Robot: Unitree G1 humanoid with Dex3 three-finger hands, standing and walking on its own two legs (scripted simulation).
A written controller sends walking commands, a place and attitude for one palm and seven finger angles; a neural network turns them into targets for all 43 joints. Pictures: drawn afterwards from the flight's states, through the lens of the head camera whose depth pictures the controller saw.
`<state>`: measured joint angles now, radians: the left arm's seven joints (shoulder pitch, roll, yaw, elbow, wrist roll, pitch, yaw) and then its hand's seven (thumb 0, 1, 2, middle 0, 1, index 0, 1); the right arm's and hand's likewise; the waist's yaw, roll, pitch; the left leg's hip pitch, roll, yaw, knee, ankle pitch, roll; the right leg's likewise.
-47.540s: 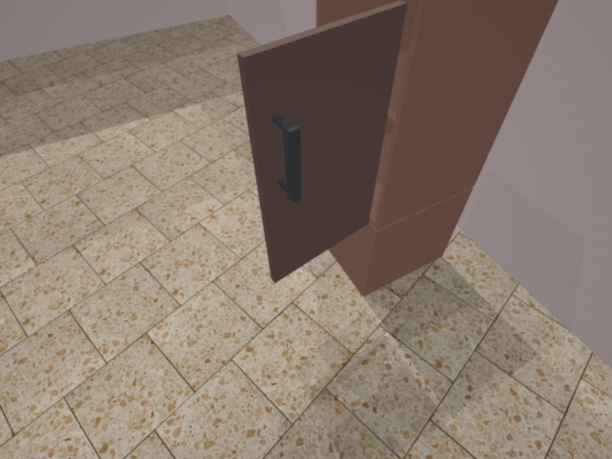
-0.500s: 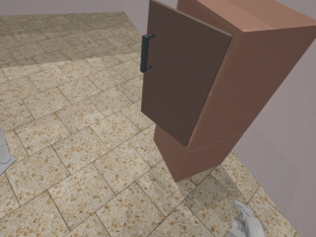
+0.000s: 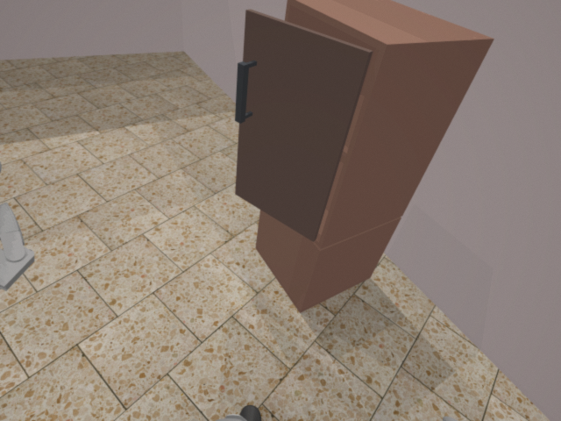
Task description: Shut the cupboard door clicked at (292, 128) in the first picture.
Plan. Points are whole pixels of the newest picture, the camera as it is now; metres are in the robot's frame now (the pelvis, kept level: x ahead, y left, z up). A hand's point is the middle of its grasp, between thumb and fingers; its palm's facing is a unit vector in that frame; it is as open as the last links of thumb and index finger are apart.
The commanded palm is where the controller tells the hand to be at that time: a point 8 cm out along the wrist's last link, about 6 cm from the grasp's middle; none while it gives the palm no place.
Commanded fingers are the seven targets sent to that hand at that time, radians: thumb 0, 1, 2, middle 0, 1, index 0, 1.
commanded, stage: stop stepping back and stand still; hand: left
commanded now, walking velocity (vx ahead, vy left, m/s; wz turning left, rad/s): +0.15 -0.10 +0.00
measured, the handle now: (246, 92) +0.91 +0.09 +0.08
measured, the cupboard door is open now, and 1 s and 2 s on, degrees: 23 23 23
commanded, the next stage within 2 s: let the arm hang, fingers relaxed in 1.48 s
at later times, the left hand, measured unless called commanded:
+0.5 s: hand out of the picture +0.06 +0.34 +0.22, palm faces +0.35 -0.81 -0.48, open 7.4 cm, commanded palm +0.01 +0.39 +0.20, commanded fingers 0.00 0.90 0.90 -0.20 -0.30 -0.20 -0.30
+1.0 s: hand out of the picture +0.10 +0.41 +0.21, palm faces +0.37 -0.73 -0.57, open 7.4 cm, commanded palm +0.03 +0.45 +0.20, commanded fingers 0.00 0.90 0.90 -0.20 -0.30 -0.20 -0.30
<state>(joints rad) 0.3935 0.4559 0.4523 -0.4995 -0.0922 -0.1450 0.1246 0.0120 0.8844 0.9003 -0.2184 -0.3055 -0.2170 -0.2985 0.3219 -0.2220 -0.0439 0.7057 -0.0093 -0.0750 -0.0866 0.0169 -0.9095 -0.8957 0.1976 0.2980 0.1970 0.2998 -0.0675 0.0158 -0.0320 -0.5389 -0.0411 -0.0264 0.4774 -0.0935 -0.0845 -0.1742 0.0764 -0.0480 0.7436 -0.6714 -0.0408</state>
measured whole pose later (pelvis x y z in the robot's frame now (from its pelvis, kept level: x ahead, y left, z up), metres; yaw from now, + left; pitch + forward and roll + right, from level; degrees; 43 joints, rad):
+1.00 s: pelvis -0.12 +0.15 +0.01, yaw -1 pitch +0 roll +0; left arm 0.58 0.52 0.52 -0.58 -0.06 -0.20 0.14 0.01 0.89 0.90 -0.21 -0.30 -0.21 -0.30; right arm 0.24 -0.13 0.02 0.59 0.00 -0.09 -0.03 0.02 -0.91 -0.90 0.20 0.30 0.20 0.30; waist -0.03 -0.01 0.05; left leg -0.30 0.13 0.10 0.61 -0.31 -0.06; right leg -0.30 0.02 -0.10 0.57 -0.28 -0.01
